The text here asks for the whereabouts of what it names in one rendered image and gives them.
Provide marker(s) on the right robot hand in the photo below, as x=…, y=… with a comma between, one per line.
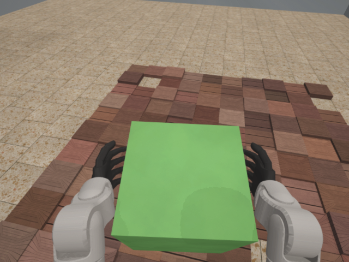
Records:
x=262, y=168

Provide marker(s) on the carton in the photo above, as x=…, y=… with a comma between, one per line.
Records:
x=184, y=188

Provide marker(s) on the left robot forearm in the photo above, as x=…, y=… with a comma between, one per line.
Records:
x=78, y=230

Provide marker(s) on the left robot hand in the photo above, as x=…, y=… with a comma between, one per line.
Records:
x=104, y=164

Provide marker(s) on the right robot forearm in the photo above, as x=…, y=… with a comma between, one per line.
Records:
x=294, y=234

